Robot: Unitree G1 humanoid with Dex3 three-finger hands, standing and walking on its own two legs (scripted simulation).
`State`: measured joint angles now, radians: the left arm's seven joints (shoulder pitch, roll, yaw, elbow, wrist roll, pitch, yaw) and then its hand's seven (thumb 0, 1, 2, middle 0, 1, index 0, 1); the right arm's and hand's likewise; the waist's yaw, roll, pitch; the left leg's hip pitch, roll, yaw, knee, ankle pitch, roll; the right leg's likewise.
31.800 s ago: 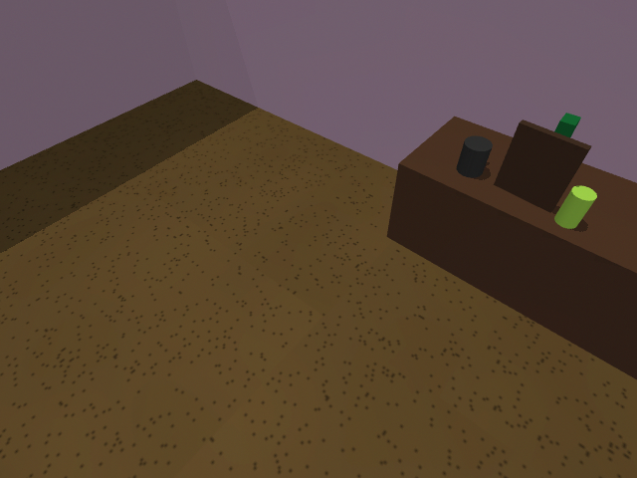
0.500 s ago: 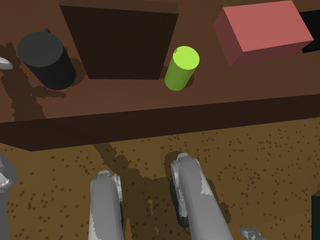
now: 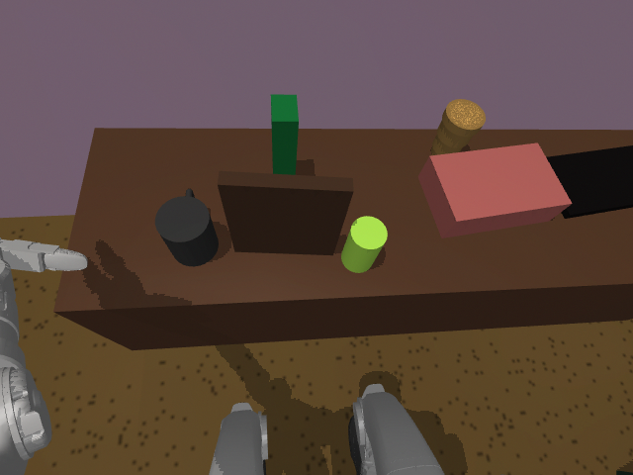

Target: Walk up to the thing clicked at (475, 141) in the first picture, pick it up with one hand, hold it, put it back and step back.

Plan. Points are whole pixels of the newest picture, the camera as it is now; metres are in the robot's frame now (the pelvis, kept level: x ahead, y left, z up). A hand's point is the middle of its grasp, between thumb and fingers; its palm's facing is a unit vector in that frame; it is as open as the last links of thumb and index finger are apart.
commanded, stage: home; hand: left
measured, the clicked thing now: (189, 224) +0.55 +0.19 -0.21
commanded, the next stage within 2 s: none
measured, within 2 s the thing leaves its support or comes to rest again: neither
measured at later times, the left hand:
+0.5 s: hand (142, 382) +0.25 +0.19 -0.01, palm faces +0.15 -0.94 -0.30, open 17.6 cm
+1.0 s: hand (170, 442) +0.19 +0.15 +0.00, palm faces +0.16 -0.95 -0.26, open 17.5 cm
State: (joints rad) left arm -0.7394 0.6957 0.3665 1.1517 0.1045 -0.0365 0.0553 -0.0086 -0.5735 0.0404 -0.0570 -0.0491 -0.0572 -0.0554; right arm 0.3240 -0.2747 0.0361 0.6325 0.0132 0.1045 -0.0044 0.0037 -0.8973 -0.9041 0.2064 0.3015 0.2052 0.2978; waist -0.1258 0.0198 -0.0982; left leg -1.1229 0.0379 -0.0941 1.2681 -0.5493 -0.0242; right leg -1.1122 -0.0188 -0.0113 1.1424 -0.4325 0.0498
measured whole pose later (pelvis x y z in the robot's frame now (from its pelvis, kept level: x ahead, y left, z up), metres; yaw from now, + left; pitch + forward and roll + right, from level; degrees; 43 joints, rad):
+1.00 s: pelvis +0.03 -0.03 +0.06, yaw +2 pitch +6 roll -1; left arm 0.42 0.17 -0.01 0.10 -0.02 0.19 0.14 -0.01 -0.56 0.05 -0.05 -0.05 -0.05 -0.05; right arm 0.24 -0.21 0.02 0.54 0.02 -0.08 -0.14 0.01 -0.90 -0.90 0.21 0.30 0.20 0.30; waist -0.02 0.02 -0.07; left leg -0.55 0.04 -0.07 0.90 -0.46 -0.05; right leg -0.58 -0.03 -0.01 0.87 -0.40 0.03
